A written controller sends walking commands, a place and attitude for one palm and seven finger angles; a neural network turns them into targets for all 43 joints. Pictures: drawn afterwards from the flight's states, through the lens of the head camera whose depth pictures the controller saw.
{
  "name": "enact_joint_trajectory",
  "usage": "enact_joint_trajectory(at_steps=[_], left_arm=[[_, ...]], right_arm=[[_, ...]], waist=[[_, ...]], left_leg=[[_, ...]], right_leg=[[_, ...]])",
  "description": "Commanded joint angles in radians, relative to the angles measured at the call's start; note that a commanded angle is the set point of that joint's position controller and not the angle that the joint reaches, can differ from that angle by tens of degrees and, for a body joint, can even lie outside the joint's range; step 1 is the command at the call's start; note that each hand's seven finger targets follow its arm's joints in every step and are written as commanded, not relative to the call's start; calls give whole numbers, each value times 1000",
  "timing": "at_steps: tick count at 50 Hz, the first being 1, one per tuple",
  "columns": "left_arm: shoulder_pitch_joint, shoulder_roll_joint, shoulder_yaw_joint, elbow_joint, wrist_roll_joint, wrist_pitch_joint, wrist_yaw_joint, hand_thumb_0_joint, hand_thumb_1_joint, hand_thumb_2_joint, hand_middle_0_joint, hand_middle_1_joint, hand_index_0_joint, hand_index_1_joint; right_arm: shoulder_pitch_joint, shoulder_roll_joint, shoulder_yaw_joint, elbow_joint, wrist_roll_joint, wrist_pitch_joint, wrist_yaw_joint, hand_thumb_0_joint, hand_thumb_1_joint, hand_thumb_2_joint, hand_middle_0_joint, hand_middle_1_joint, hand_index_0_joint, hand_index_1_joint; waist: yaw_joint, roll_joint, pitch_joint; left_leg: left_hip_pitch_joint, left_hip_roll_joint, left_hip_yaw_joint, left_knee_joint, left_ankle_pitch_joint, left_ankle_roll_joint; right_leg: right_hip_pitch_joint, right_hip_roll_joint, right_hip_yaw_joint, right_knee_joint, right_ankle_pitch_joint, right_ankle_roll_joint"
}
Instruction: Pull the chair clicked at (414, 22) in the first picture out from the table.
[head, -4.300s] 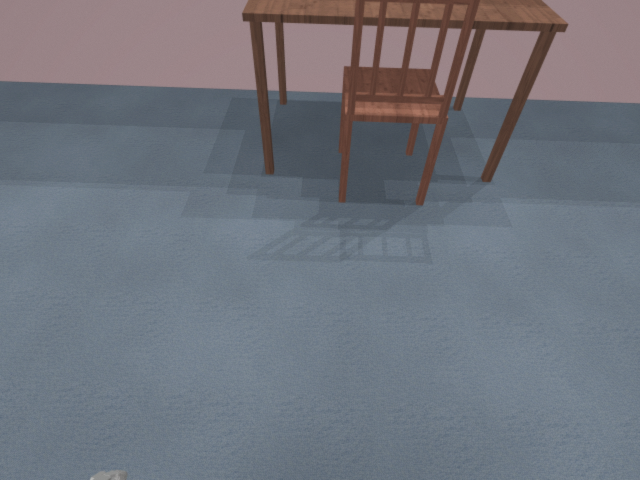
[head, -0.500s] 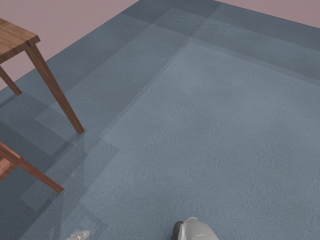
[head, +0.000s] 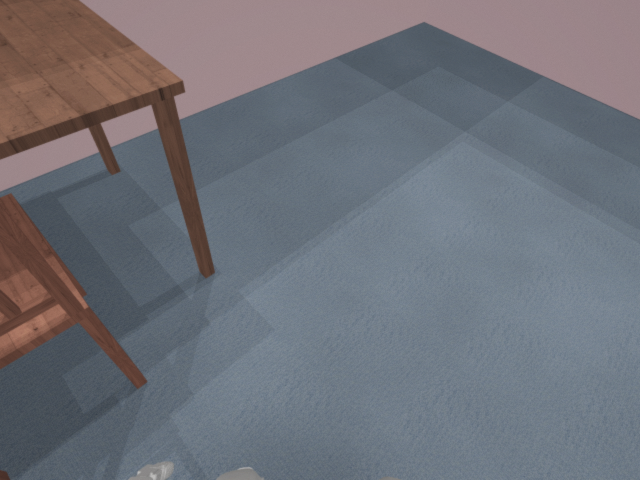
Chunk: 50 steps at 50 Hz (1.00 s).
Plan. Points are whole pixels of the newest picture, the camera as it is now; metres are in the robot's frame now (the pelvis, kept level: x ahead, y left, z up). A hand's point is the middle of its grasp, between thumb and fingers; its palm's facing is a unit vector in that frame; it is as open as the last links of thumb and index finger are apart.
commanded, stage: turn to face it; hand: left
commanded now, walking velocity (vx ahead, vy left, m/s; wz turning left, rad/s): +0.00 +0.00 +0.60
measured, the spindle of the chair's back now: out of the picture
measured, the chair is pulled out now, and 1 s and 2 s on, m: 0.00 0.00 0.00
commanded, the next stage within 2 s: take the last steps up to it in 1.20 s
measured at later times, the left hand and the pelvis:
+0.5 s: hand out of the picture +0.03 +0.15 -0.12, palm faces +0.30 -0.90 -0.31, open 7.4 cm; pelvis +0.01 -0.07 +0.02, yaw +18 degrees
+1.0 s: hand out of the picture -0.11 +0.17 -0.15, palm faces +0.58 -0.77 -0.27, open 7.4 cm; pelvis -0.02 -0.05 +0.02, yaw +34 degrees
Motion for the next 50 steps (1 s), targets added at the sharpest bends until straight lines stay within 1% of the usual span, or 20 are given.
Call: enact_joint_trajectory(at_steps=[1, 4, 11, 16, 17, 18, 19, 20, 22, 23, 25, 34, 36, 39, 40, 41, 42, 43, 46, 50], left_arm=[[-26, 89, 34, -107, 2, -31, -10, 0, 900, 900, -200, -300, -200, -300], [24, 98, 33, -83, -5, -19, -10, 0, 900, 900, -200, -300, -200, -300], [-1, 101, 24, -110, -12, -17, -3, 0, 900, 900, -200, -300, -200, -300], [133, 125, 24, -95, -18, -32, 4, 0, 900, 900, -200, -300, -200, -300], [185, 165, 32, -90, -12, -40, 9, 0, 900, 900, -200, -300, -200, -300], [193, 271, 51, -100, 9, -50, 17, 0, 900, 900, -200, -300, -200, -300], [142, 297, 44, -126, 2, -45, 17, 0, 900, 900, -200, -300, -200, -300], [97, 264, 48, -137, 0, -46, 23, 0, 900, 900, -200, -300, -200, -300], [4, 192, 20, -151, 2, -51, 15, 0, 900, 900, -200, -300, -200, -300], [7, 176, 15, -151, 2, -57, 14, 0, 900, 900, -200, -300, -200, -300], [70, 172, 14, -133, 3, -61, 16, 0, 900, 900, -200, -300, -200, -300], [185, 237, 30, -82, 10, -45, 11, 0, 900, 900, -200, -300, -200, -300], [171, 247, 38, -75, 12, -41, 10, 0, 900, 900, -200, -300, -200, -300], [146, 241, 41, -72, -6, -34, 1, 0, 900, 900, -200, -300, -200, -300], [146, 190, 35, -101, -11, -29, -7, 0, 900, 900, -200, -300, -200, -300], [77, 141, 8, -153, -7, -25, -8, 0, 900, 900, -200, -300, -200, -300], [19, 157, 11, -153, 0, -11, 2, 0, 900, 900, -200, -300, -200, -300], [6, 145, 15, -140, -5, -11, 1, 0, 900, 900, -200, -300, -200, -300], [74, 148, 20, -86, -5, -9, -13, 0, 900, 900, -200, -300, -200, -300], [76, 139, 12, -80, -6, -6, -10, 0, 900, 900, -200, -300, -200, -300]], right_arm=[[59, -193, -41, -63, -2, -19, -25, 0, -900, -900, 200, 300, 200, 300], [28, -194, -41, -75, 3, -22, -25, 0, -900, -900, 200, 300, 200, 300], [44, -232, -61, -65, 0, 0, -14, 0, -900, -900, 200, 300, 200, 300], [-46, -233, -71, -95, 7, 19, -3, 0, -900, -900, 200, 300, 200, 300], [-58, -204, -67, -105, 14, 20, 1, 0, -900, -900, 200, 300, 200, 300], [-41, -118, -55, -129, 21, 23, 7, 0, -900, -900, 200, 300, 200, 300], [-56, -154, -61, -140, 6, 25, 7, 0, -900, -900, 200, 300, 200, 300], [-71, -162, -67, -135, 2, 38, 7, 0, -900, -900, 200, 300, 200, 300], [-46, -146, -62, -86, 0, 43, 20, 0, -900, -900, 200, 300, 200, 300], [-25, -135, -56, -73, 2, 42, 23, 0, -900, -900, 200, 300, 200, 300], [-52, -127, -50, -74, 8, 42, 25, 0, -900, -900, 200, 300, 200, 300], [-180, -112, -20, -107, 15, 36, 24, 0, -900, -900, 200, 300, 200, 300], [-155, -113, -17, -107, 17, 28, 20, 0, -900, -900, 200, 300, 200, 300], [-45, -169, -30, -81, 11, 11, 16, 0, -900, -900, 200, 300, 200, 300], [8, -281, -56, -81, 3, 2, 11, 0, -900, -900, 200, 300, 200, 300], [72, -355, -71, -67, 11, 8, 5, 0, -900, -900, 200, 300, 200, 300], [95, -326, -67, -44, 11, 7, -6, 0, -900, -900, 200, 300, 200, 300], [47, -305, -62, -52, 8, 6, -17, 0, -900, -900, 200, 300, 200, 300], [-89, -230, -35, -90, 7, 0, -17, 0, -900, -900, 200, 300, 200, 300], [-48, -222, -34, -74, 10, -1, -18, 0, -900, -900, 200, 300, 200, 300]], waist=[[-4, 213, -123], [10, 165, -144], [-16, 157, -131], [44, 178, -137], [72, 89, -145], [73, -233, -124], [69, -267, -89], [50, -270, -64], [-6, -116, 19], [-8, -122, 3], [19, -134, -30], [90, -169, -85], [81, -199, -105], [11, -83, -159], [-20, 185, -200], [-55, 341, -177], [-67, 244, -162], [-46, 262, -132], [25, 201, -75], [14, 169, -88]], left_leg=[[233, 251, -401, -399, 341, 117], [247, 192, -317, -399, 372, 106], [266, 183, -408, -392, 339, 133], [89, 103, -421, -308, 283, 71], [-16, 46, -375, -209, 167, 18], [-229, -115, -187, 49, -111, -81], [-212, -102, -179, 272, -249, -84], [-194, -78, -210, 396, -231, -79], [-201, -43, -176, 514, -83, -97], [-202, -39, -151, 512, -55, -111], [-188, -35, -122, 452, -63, -127], [-50, -40, -30, 104, -141, -111], [7, -39, -15, -2, -140, -97], [290, -28, -17, -321, 143, -61], [490, 194, -304, -364, 409, 34], [496, 378, -483, -365, 775, 174], [434, 360, -452, -363, 694, 192], [383, 303, -414, -364, 607, 177], [249, 173, -266, -387, 488, 110], [297, 160, -281, -394, 497, 124]], right_leg=[[-241, -10, 196, 294, 87, 39], [-175, 2, 192, 203, 140, 50], [-93, 44, 188, -45, 80, 52], [199, 85, 154, -414, 230, 30], [318, 12, 216, -582, 270, 11], [403, -280, 531, -716, 222, -94], [225, -404, 570, -728, 241, -170], [141, -373, 550, -728, 237, -174], [116, -240, 324, -653, 385, -134], [165, -214, 247, -619, 500, -125], [245, -214, 197, -588, 655, -128], [348, -272, 132, -527, 799, -160], [356, -284, 113, -487, 817, -152], [223, -238, 20, -284, 717, -55], [-39, -121, -18, -66, 350, 19], [-215, -42, 41, 102, -157, 57], [-216, -44, 139, 183, -123, 48], [-229, -41, 167, 216, -60, 50], [-137, -26, 170, 191, 103, 50], [-110, 6, 166, 74, 119, 55]])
